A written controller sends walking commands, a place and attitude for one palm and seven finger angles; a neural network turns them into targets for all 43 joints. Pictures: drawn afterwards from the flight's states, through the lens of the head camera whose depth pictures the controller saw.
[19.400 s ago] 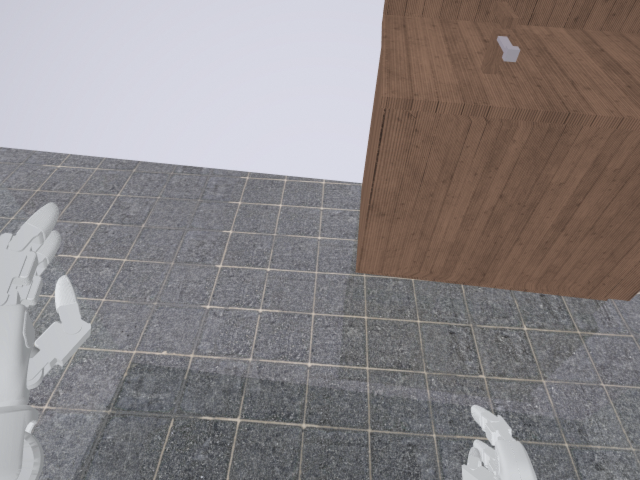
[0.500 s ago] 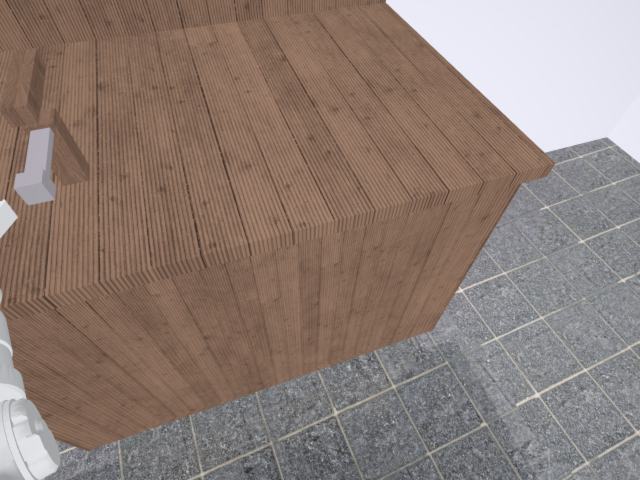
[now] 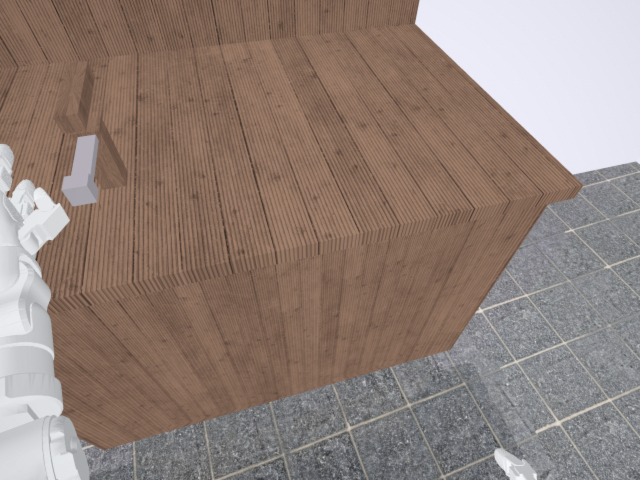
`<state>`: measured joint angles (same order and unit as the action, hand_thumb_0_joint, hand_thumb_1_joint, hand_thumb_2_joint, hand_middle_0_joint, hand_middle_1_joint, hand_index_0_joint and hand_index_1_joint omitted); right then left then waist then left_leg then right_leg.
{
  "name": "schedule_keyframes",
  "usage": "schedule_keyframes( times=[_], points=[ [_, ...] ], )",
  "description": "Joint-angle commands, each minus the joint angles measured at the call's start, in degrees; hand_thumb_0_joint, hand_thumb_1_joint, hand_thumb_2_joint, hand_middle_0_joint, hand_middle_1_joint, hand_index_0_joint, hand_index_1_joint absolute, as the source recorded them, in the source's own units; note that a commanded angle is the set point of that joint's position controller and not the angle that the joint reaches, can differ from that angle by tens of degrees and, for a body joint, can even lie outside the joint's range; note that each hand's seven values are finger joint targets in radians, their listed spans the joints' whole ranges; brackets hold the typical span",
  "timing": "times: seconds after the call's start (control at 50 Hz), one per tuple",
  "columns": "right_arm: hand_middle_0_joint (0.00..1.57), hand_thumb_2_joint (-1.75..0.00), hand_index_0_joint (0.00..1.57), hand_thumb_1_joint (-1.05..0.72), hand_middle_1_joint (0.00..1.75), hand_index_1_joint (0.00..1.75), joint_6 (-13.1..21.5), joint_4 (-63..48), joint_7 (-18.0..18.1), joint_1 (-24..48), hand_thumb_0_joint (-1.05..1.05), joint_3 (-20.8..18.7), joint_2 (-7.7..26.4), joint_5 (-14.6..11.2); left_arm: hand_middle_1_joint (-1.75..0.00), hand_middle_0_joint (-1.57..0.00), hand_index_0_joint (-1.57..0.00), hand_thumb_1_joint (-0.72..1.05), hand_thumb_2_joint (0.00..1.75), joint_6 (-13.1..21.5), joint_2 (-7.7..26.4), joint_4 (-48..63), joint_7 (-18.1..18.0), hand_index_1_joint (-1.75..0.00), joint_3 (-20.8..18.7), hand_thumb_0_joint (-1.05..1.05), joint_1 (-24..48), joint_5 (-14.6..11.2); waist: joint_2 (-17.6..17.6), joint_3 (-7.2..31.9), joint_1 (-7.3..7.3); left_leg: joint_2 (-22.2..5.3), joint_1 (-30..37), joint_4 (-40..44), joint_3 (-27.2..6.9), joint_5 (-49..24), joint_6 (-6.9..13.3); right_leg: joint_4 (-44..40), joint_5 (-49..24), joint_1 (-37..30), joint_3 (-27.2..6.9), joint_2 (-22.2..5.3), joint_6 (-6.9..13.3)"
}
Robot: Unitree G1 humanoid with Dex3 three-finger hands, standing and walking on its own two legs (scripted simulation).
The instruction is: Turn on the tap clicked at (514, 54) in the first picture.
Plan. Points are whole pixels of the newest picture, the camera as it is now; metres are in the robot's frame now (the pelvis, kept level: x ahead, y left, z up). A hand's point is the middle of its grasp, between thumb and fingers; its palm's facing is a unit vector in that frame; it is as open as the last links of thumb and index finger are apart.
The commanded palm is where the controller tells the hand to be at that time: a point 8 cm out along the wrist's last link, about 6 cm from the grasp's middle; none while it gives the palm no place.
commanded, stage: push the lever round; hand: left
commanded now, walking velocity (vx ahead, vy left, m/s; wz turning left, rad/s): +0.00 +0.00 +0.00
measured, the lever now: (80, 189) +0.41 +0.33 +0.14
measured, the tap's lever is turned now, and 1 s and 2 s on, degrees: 0 13 37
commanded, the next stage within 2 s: none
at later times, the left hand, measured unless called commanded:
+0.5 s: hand (86, 213) +0.37 +0.30 +0.14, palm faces +0.54 -0.84 -0.07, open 7.7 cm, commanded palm +0.33 +0.34 +0.14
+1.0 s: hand (108, 209) +0.39 +0.28 +0.13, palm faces +0.61 -0.79 -0.06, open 7.7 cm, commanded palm +0.35 +0.31 +0.14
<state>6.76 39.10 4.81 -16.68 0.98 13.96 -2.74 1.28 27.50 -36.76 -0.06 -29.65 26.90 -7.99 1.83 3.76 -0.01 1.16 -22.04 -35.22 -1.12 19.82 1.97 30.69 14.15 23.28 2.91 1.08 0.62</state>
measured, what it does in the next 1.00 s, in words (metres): stands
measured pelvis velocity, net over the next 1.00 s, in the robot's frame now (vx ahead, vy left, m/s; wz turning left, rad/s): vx -0.02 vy -0.02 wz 0.03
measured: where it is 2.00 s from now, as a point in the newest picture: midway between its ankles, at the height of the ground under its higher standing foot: outside the picture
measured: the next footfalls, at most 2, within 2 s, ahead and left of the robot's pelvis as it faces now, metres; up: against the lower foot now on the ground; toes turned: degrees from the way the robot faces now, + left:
none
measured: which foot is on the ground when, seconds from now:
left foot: down 0.00-1.00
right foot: down 0.00-1.00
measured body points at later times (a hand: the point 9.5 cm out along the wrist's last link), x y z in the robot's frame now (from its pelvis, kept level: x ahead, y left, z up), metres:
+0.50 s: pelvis -0.02 -0.02 +0.00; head +0.01 -0.03 +0.45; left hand +0.34 +0.35 +0.14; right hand +0.08 -0.29 -0.12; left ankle -0.03 +0.09 -0.73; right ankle +0.01 -0.12 -0.73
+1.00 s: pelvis -0.02 -0.02 +0.00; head +0.01 -0.03 +0.45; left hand +0.35 +0.32 +0.14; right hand +0.09 -0.28 -0.12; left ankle -0.03 +0.09 -0.73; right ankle +0.01 -0.12 -0.73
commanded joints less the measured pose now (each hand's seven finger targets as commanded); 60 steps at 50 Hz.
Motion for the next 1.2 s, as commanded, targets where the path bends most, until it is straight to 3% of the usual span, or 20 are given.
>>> schedule_keyframes(
  times=[0.0, 0.06, 0.1, 0.16, 0.24, 0.28, 0.36, 0.42, 0.44, 0.5, 0.56, 0.68, 0.78, 0.86, 0.9, 0.96, 0.98, 1.04, 1.16, 1.18],
  points=[
    [0.20, -0.90, 0.20, -0.90, 0.30, 0.30, 1.8, -4.7, 1.3, -1.2, 0.00, -3.4, 9.5, 0.1, -0.15, -0.15, -0.15, 0.90, 0.90, 3.7, 18.2, 15.1, -1.3, -0.15, -3.0, 0.00, 20.2, 0.0, 4.3, 15.9, -0.30, -2.2, 6.0, 4.3, -2.4, -27.4, -3.5, -0.7, -15.6, -9.7, -0.7, 0.9, 1.2],
    [0.20, -0.90, 0.20, -0.90, 0.30, 0.30, 2.0, -4.5, 1.7, -0.2, 0.00, -3.0, 9.0, 0.1, -0.15, -0.15, -0.15, 0.90, 0.90, 3.6, 14.9, 16.0, -1.6, -0.15, 1.1, 0.00, 23.7, 0.6, 6.1, 14.1, -1.40, -1.9, 5.8, 5.1, -2.6, -22.5, -3.4, -1.2, -12.6, -8.5, -0.6, 0.7, 1.4],
    [0.20, -0.90, 0.20, -0.90, 0.30, 0.30, 2.2, -3.9, 2.0, -0.2, 0.00, -3.2, 9.2, 0.2, -0.15, -0.15, -0.15, 0.90, 0.90, 3.8, 16.7, 15.4, -2.3, -0.15, -0.6, 0.00, 23.9, 0.8, 4.8, 14.9, -1.17, -1.7, 5.3, 5.2, -2.3, -19.8, -2.7, -1.6, -12.1, -9.3, -0.9, 0.5, 1.3],
    [0.20, -0.90, 0.20, -0.90, 0.30, 0.30, 2.4, -3.4, 2.3, 0.1, 0.00, -2.8, 9.1, 0.3, -0.15, -0.15, -0.15, 0.90, 0.90, 4.0, 15.5, 12.9, -2.7, -0.15, 1.0, 0.00, 25.7, 1.1, 3.6, 13.7, -1.72, -1.4, 3.7, 5.8, -2.4, -15.7, -2.1, -2.1, -10.1, -9.2, -1.0, 0.3, 1.3],
    [0.20, -0.90, 0.20, -0.90, 0.30, 0.30, 2.6, -3.4, 2.1, 0.2, 0.00, -2.8, 9.0, 0.5, -0.15, -0.15, -0.15, 0.90, 0.90, 5.1, 16.2, 11.9, -3.3, -0.15, 0.2, 0.00, 24.3, 1.1, 4.0, 15.4, -0.79, -1.2, 3.3, 5.6, -1.7, -16.5, -1.7, -1.9, -12.0, -11.4, -1.4, 0.0, 1.2],
    [0.20, -0.90, 0.20, -0.90, 0.30, 0.30, 2.4, -3.0, 2.1, -0.1, 0.00, -2.9, 9.4, 0.4, -0.15, -0.15, -0.15, 0.90, 0.90, 5.5, 19.0, 10.7, -3.4, -0.15, -2.3, 0.00, 23.4, 1.1, 2.9, 15.3, -0.47, -1.2, 2.2, 5.2, -1.3, -16.2, -1.2, -1.8, -12.8, -12.6, -1.9, -0.1, 1.1],
    [0.20, -0.90, 0.20, -0.90, 0.30, 0.30, 2.4, -3.5, 1.9, 0.3, 0.00, -2.9, 9.1, 0.3, -0.15, -0.15, -0.15, 0.90, 0.90, 6.3, 17.0, 12.0, -3.5, -0.15, 0.0, 0.00, 24.5, 1.3, 4.6, 15.3, -0.95, -1.0, 2.4, 5.2, -1.0, -15.9, -1.0, -1.7, -13.3, -12.5, -2.1, -0.2, 1.1],
    [0.20, -0.90, 0.20, -0.90, 0.30, 0.30, 2.2, -3.2, 2.0, 0.1, 0.00, -3.1, 9.4, 0.2, -0.15, -0.15, -0.15, 0.90, 0.90, 5.9, 18.4, 9.8, -3.6, -0.15, -1.7, 0.00, 23.3, 0.9, 1.4, 14.7, -1.09, -1.1, 0.5, 4.9, -0.7, -13.4, -0.5, -1.9, -12.2, -12.9, -2.6, -0.4, 0.6],
    [0.20, -0.90, 0.20, -0.90, 0.30, 0.30, 2.2, -3.2, 2.0, 0.5, 0.00, -2.9, 9.4, 0.2, -0.15, -0.15, -0.15, 0.90, 0.90, 5.8, 17.0, 9.7, -3.3, -0.15, 0.0, 0.00, 24.9, 0.8, 1.9, 13.3, -1.90, -1.0, 0.1, 4.9, -0.6, -12.3, -0.4, -2.2, -11.5, -12.0, -2.8, -0.6, 0.5],
    [0.20, -0.90, 0.20, -0.90, 0.30, 0.30, 2.1, -3.1, 2.0, 0.3, 0.00, -3.0, 9.4, 0.2, -0.15, -0.15, -0.15, 0.90, 0.90, 5.9, 17.8, 9.8, -3.5, -0.15, -0.3, 0.00, 25.7, 1.2, 3.6, 14.6, -1.52, -0.9, 0.3, 4.9, -0.6, -12.0, -0.4, -2.1, -10.9, -12.3, -3.1, -0.8, 0.6],
    [0.20, -0.90, 0.20, -0.90, 0.30, 0.30, 2.2, -3.1, 1.8, 0.4, 0.00, -3.0, 9.2, 0.3, -0.15, -0.15, -0.15, 0.90, 0.90, 5.9, 16.5, 9.0, -4.5, -0.15, 0.0, 0.00, 25.4, 0.9, 1.6, 14.1, -1.63, -0.8, -0.7, 4.4, -0.5, -11.2, -0.3, -2.2, -10.7, -12.2, -3.4, -0.9, 0.3],
    [0.20, -0.90, 0.20, -0.90, 0.30, 0.30, 1.9, -2.4, 1.7, 0.5, 0.00, -3.1, 9.5, 0.4, -0.15, -0.15, -0.15, 0.90, 0.90, 5.6, 15.5, 8.0, -7.4, -0.15, 1.3, 0.00, 28.6, 2.1, 1.8, 13.0, -2.53, -0.9, -1.5, 4.3, -0.9, -9.0, -0.1, -2.7, -7.6, -10.3, -3.4, -1.1, 0.3],
    [0.20, -0.90, 0.20, -0.90, 0.30, 0.30, 1.7, -2.1, 1.5, 0.6, 0.00, -3.1, 9.3, 0.9, -0.15, -0.15, -0.15, 0.90, 0.90, 6.0, 14.1, 8.9, -10.0, -0.15, 2.3, 0.00, 30.9, 2.9, 2.2, 15.1, -2.62, -0.8, -0.6, 4.3, -1.0, -9.6, -0.2, -2.6, -7.7, -10.6, -3.2, -1.1, 0.4],
    [0.20, -0.90, 0.20, -0.90, 0.30, 0.30, 1.7, -1.9, 1.4, 1.3, 0.00, -2.9, 8.6, 1.1, -0.15, -0.15, -0.15, 0.90, 0.90, 6.2, 9.9, 8.8, -11.9, -0.15, 5.6, 0.00, 33.3, 3.4, 2.7, 14.1, -3.38, -0.8, -0.2, 4.7, -1.2, -8.6, -0.3, -3.0, -6.5, -9.1, -2.8, -1.0, 0.4],
    [0.20, -0.90, 0.20, -0.90, 0.30, 0.30, 1.6, -1.6, 1.5, 1.4, 0.00, -2.9, 8.9, 1.2, -0.15, -0.15, -0.15, 0.90, 0.90, 6.0, 10.4, 7.0, -13.3, -0.15, 5.0, 0.00, 33.0, 3.9, 1.0, 13.8, -3.37, -0.9, -0.4, 4.9, -1.6, -8.2, -0.2, -3.1, -5.6, -8.7, -2.6, -0.9, 0.4],
    [0.20, -0.90, 0.20, -0.90, 0.30, 0.30, 1.5, -1.4, 1.3, 1.7, 0.00, -2.8, 8.5, 1.5, -0.15, -0.15, -0.15, 0.90, 0.90, 5.9, 7.9, 6.6, -14.9, -0.15, 7.1, 0.00, 35.8, 4.5, 2.4, 14.0, -3.65, -0.8, 0.1, 5.1, -1.9, -7.7, -0.5, -3.2, -4.8, -7.9, -2.3, -0.9, 0.6],
    [0.20, -0.90, 0.20, -0.90, 0.30, 0.30, 1.4, -1.2, 1.3, 1.3, 0.00, -2.9, 8.7, 1.7, -0.15, -0.15, -0.15, 0.90, 0.90, 6.4, 9.7, 7.4, -15.8, -0.15, 5.6, 0.00, 37.0, 5.1, 2.2, 14.8, -3.26, -0.8, 0.4, 5.2, -2.2, -8.2, -0.5, -3.2, -5.0, -8.6, -2.2, -0.9, 0.8],
    [0.20, -0.90, 0.20, -0.90, 0.30, 0.30, 1.4, -1.3, 0.9, 1.6, 0.00, -3.0, 8.1, 2.0, -0.15, -0.15, -0.15, 0.90, 0.90, 6.9, 6.2, 8.0, -17.9, -0.15, 7.7, 0.00, 37.2, 5.8, 3.9, 17.1, -3.01, -0.9, 2.2, 5.2, -2.1, -10.7, -1.0, -2.4, -6.9, -8.7, -1.7, -0.7, 1.0],
    [0.20, -0.90, 0.20, -0.90, 0.30, 0.30, 1.0, -1.2, 0.2, 1.9, 0.00, -3.3, 7.8, 2.6, -0.15, -0.15, -0.15, 0.90, 0.90, 6.6, 2.5, 8.7, -22.3, -0.15, 8.3, 0.00, 35.5, 6.8, 2.9, 17.8, -2.43, -1.2, 3.2, 5.0, -1.9, -15.4, -1.9, -1.4, -10.6, -9.5, -1.0, -0.4, 1.2],
    [0.20, -0.90, 0.20, -0.90, 0.30, 0.30, 0.7, -0.9, 0.2, 1.7, 0.00, -3.3, 8.2, 2.8, -0.15, -0.15, -0.15, 0.90, 0.90, 6.2, 3.4, 7.2, -23.0, -0.15, 7.5, 0.00, 35.3, 7.2, 0.9, 17.0, -2.30, -1.3, 2.1, 5.1, -2.4, -15.2, -1.9, -1.4, -10.3, -9.8, -0.9, -0.4, 1.2]
  ],
)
